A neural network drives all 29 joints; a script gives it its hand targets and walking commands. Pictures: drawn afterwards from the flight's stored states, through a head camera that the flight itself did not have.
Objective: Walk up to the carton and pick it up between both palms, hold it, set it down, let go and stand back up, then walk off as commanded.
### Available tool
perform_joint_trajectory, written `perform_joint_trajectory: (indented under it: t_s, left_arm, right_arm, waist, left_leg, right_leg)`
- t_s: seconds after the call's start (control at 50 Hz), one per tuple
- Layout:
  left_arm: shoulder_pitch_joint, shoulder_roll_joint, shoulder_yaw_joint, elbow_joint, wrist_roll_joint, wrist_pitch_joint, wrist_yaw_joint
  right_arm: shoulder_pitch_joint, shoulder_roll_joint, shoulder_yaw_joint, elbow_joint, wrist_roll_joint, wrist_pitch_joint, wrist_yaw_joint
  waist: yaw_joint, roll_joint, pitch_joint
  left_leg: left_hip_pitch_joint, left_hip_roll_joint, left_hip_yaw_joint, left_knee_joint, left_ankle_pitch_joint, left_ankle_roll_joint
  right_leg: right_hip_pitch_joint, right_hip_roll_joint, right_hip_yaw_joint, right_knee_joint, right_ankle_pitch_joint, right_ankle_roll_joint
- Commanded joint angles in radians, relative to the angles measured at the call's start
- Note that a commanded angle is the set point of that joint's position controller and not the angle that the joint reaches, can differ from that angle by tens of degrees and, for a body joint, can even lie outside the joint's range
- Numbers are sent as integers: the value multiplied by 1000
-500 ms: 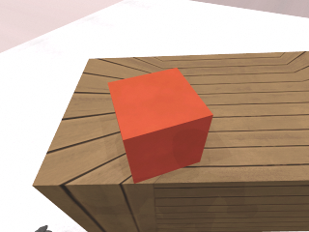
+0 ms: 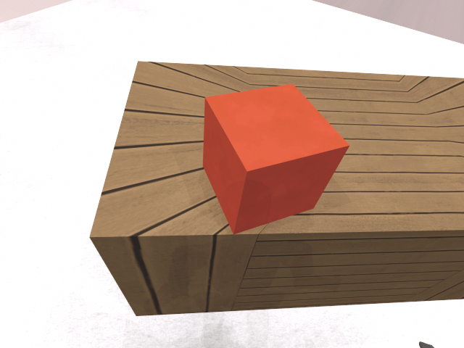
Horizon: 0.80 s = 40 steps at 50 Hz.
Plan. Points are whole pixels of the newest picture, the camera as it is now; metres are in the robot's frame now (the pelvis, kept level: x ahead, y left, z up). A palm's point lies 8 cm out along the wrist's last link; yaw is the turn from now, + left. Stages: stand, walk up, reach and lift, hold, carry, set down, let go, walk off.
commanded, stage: walk up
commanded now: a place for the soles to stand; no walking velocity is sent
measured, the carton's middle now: (263, 157) +0.54 -0.05 -0.01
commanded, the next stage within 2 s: none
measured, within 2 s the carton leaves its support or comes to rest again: neither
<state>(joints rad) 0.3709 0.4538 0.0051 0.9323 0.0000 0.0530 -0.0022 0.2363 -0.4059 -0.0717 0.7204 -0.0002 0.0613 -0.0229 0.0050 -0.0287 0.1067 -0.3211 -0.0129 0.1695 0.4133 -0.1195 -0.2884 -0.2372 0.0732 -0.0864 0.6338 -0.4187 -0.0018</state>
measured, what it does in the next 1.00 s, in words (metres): steps on the spot: right foot, then left foot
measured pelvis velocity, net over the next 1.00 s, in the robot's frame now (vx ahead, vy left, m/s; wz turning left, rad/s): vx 0.03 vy -0.08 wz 0.06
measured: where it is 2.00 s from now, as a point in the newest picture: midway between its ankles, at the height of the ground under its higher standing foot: outside the picture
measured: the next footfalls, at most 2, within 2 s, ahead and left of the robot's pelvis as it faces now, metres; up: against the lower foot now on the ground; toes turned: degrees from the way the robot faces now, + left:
right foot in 0.04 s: +0.05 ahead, -0.10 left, +0.00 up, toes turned -4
left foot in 0.20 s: -0.01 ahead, +0.16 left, +0.00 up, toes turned -4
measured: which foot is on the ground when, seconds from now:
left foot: down 0.00-0.02, up 0.04-0.18, down 0.20-0.60, up 0.62-0.90, down 0.92-1.00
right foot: up 0.00-0.02, down 0.04-0.18, up 0.20-0.56, down 0.58-1.00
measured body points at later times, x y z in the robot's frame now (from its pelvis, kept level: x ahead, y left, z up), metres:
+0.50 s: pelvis -0.02 +0.00 -0.05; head -0.01 +0.07 +0.39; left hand +0.12 +0.30 -0.18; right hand -0.01 -0.33 -0.10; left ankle -0.05 +0.17 -0.74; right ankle -0.01 -0.16 -0.71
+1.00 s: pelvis +0.03 -0.08 -0.05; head +0.05 -0.07 +0.40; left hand +0.14 +0.23 -0.13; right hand +0.16 -0.38 -0.12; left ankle +0.06 +0.08 -0.74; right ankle +0.03 -0.18 -0.73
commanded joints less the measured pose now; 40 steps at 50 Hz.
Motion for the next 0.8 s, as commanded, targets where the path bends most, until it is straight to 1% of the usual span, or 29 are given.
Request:
perform_joint_trajectory:
  t_s: [0.0,0.02,0.04,0.06,0.08,0.1,0.12,0.14,0.16,0.18,0.2,0.22,0.24,0.26,0.28,0.34,0.42,0.5,0.52,0.54,0.56,0.58,0.6,0.62,0.64,0.66,0.7,0.74,0.78]
  left_arm:
    - [-174,168,124,-71,87,-1,18]
    - [-425,151,129,-239,115,6,2]
    - [-468,178,145,-322,100,8,-4]
    - [-585,196,150,-345,99,-6,4]
    - [-645,198,151,-341,98,-19,14]
    - [-576,185,153,-353,104,-19,8]
    - [-460,152,153,-364,106,-5,-8]
    - [-309,114,138,-361,101,11,-20]
    - [-215,90,139,-375,68,19,-27]
    - [-163,132,151,-355,55,15,-32]
    - [-78,122,156,-330,69,14,-40]
    - [-81,129,157,-361,74,19,-43]
    - [-131,169,171,-409,72,27,-36]
    - [-159,218,190,-410,77,34,-43]
    - [-142,248,198,-395,84,37,-52]
    - [-185,193,186,-435,83,36,-62]
    - [-240,152,169,-486,67,18,-52]
    - [-196,139,165,-488,59,-5,-51]
    - [-162,144,159,-468,57,-16,-49]
    - [-24,149,170,-423,65,-35,-50]
    - [64,221,187,-383,77,-45,-45]
    - [92,295,207,-405,81,-39,-39]
    - [109,295,204,-417,59,-31,-42]
    - [100,258,205,-421,56,-34,-44]
    - [89,218,202,-430,51,-34,-40]
    - [51,211,195,-440,50,-29,-31]
    - [21,192,169,-450,48,-30,-13]
    - [-10,186,158,-457,52,-32,-10]
    - [-20,165,145,-469,55,-37,-10]
  right_arm:
    - [184,-139,-38,-79,25,0,-11]
    - [349,-178,-49,-63,16,0,-25]
    - [388,-181,-62,-49,-8,-9,-39]
    - [402,-206,-79,-34,10,-10,-37]
    - [406,-201,-79,-49,18,-3,-37]
    - [458,-209,-82,-42,12,-7,-34]
    - [546,-181,-75,-7,-6,-34,-35]
    - [512,-254,-80,-12,-21,-68,-52]
    - [370,-297,-84,-83,-77,-90,-53]
    - [263,-316,-84,-137,-81,-99,-56]
    - [231,-352,-94,-164,-62,-104,-55]
    - [205,-369,-85,-193,-58,-108,-64]
    - [135,-316,-67,-215,-58,-115,-64]
    - [113,-342,-85,-220,-53,-122,-69]
    - [129,-336,-89,-203,-58,-120,-68]
    - [274,-320,-78,-200,-64,-123,-81]
    - [338,-296,-83,-215,-73,-111,-80]
    - [240,-330,-85,-266,-63,-93,-75]
    - [229,-321,-77,-257,-57,-87,-70]
    - [212,-301,-72,-251,-53,-85,-65]
    - [247,-232,-49,-250,-45,-88,-64]
    - [231,-147,-21,-292,-32,-106,-73]
    - [153,-194,-28,-322,5,-104,-89]
    - [64,-229,-35,-339,-5,-94,-104]
    - [36,-234,-41,-333,-12,-94,-104]
    - [78,-222,-44,-309,-5,-97,-87]
    - [168,-199,-43,-272,2,-95,-65]
    - [177,-195,-36,-254,-4,-88,-59]
    - [164,-188,-28,-246,-17,-90,-61]
  waist:
    - [-45,-372,-151]
    - [-181,-269,-67]
    - [-205,-214,-23]
    - [-244,-225,27]
    - [-278,-300,105]
    - [-289,-227,110]
    - [-262,-98,70]
    - [-171,160,87]
    - [-50,247,77]
    - [-1,179,127]
    - [56,148,71]
    - [50,324,32]
    - [51,396,132]
    - [34,364,189]
    - [23,285,182]
    - [-38,228,125]
    - [-96,324,63]
    - [-43,375,36]
    - [-30,307,-12]
    - [57,240,-124]
    - [97,36,-228]
    - [133,-211,-241]
    - [160,-244,-198]
    - [173,-170,-69]
    - [151,-70,14]
    - [111,-72,24]
    - [61,-144,-13]
    - [57,-195,-37]
    - [57,-177,-34]
  left_leg:
    - [103,13,-342,996,-566,134]
    - [97,62,-513,1118,-629,295]
    - [138,64,-473,1143,-572,350]
    - [342,45,-523,1169,-556,392]
    - [416,95,-566,1050,-542,437]
    - [352,174,-605,649,-547,460]
    - [352,214,-558,271,-398,413]
    - [225,275,-726,-57,-537,332]
    - [115,314,-940,-118,-639,339]
    - [-12,324,-963,-190,-754,352]
    - [61,280,-827,-164,-681,342]
    - [11,316,-935,-230,-732,387]
    - [-81,373,-1041,-279,-891,437]
    - [-111,372,-993,-226,-904,480]
    - [-83,301,-860,-151,-853,458]
    - [117,255,-774,-66,-542,441]
    - [264,253,-701,40,-145,498]
    - [128,290,-582,127,69,501]
    - [111,252,-513,210,119,484]
    - [-19,215,-401,393,64,428]
    - [-146,148,-323,672,36,385]
    - [-347,14,-253,907,-348,308]
    - [-474,-71,-239,940,-526,306]
    - [-542,-33,-278,995,-542,319]
    - [-562,3,-281,1022,-493,327]
    - [-481,16,-270,1005,-436,329]
    - [-412,29,-253,929,-442,324]
    - [-348,36,-267,762,-484,298]
    - [-294,50,-215,642,-447,308]
  right_leg:
    - [-117,-388,511,-380,191,-256]
    - [-352,-424,457,-352,86,-254]
    - [-474,-421,376,-353,-30,-232]
    - [-755,-418,344,-330,-112,-204]
    - [-901,-433,338,-231,-141,-172]
    - [-759,-387,259,-39,-116,-144]
    - [-610,-258,133,198,-121,-73]
    - [-507,-90,90,419,-145,-5]
    - [-527,-8,192,568,-146,11]
    - [-495,-33,224,627,-108,12]
    - [-506,-52,213,677,-37,4]
    - [-505,-70,222,702,-72,27]
    - [-532,-123,260,719,-72,52]
    - [-508,-156,287,693,-24,51]
    - [-491,-136,261,682,1,54]
    - [-533,-120,223,576,3,52]
    - [-560,-124,166,407,-88,34]
    - [-306,-125,120,208,-63,-10]
    - [-207,-89,90,88,-66,-28]
    - [85,-71,53,-9,89,-59]
    - [278,-137,175,-29,78,-87]
    - [336,-358,468,-66,214,-177]
    - [367,-434,683,-200,244,-298]
    - [325,-467,718,-236,303,-332]
    - [277,-428,638,-212,417,-332]
    - [188,-357,479,-161,515,-287]
    - [170,-341,423,-140,536,-274]
    - [140,-349,389,-120,511,-277]
    - [97,-375,358,-112,544,-278]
